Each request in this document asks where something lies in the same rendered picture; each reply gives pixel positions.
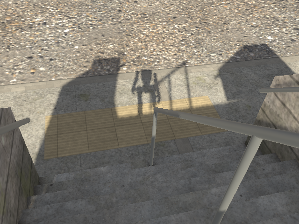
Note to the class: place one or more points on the stairs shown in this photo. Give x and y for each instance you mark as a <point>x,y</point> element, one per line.
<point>185,188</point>

